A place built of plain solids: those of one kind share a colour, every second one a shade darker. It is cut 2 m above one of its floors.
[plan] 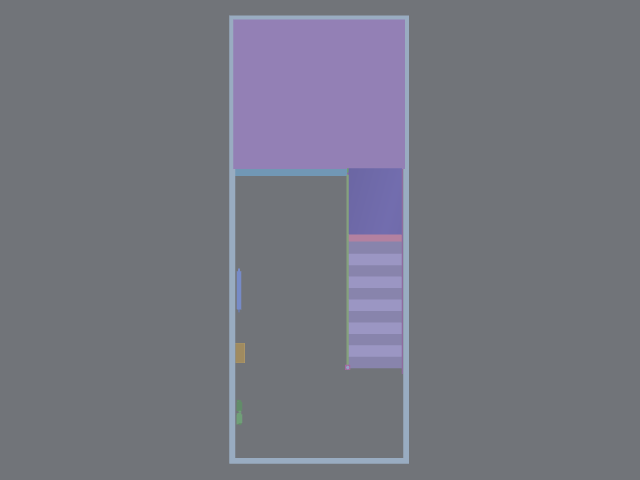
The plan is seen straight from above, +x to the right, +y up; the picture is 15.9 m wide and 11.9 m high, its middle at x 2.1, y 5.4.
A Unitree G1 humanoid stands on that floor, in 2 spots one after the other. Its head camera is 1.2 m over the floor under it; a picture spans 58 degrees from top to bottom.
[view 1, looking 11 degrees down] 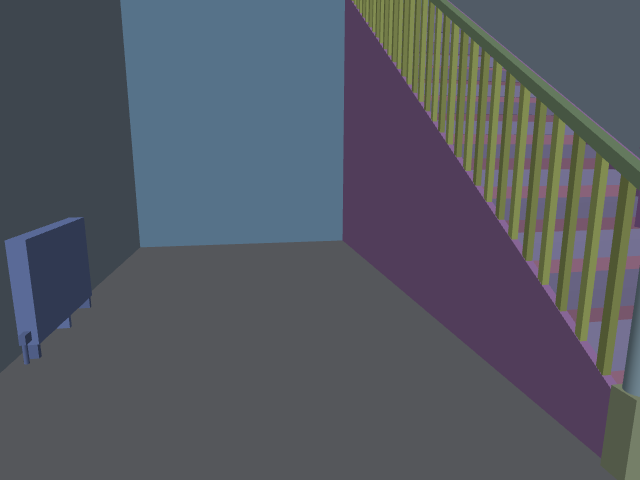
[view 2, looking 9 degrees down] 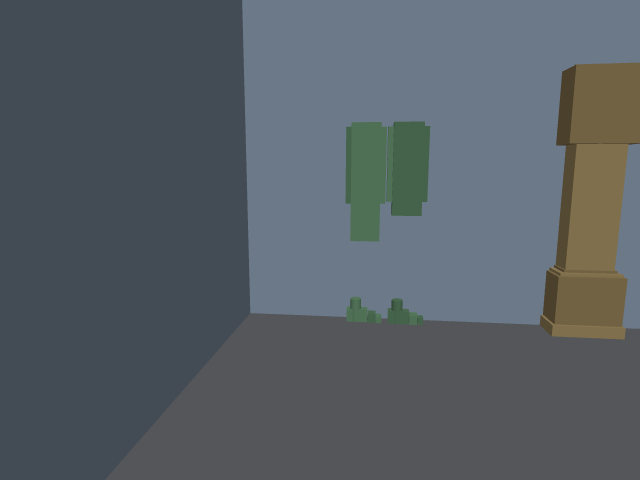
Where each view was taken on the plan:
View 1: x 1.38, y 1.00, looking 80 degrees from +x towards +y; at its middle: upper_edge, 6.20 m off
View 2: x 3.47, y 1.03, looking -173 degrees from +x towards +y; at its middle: wall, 3.54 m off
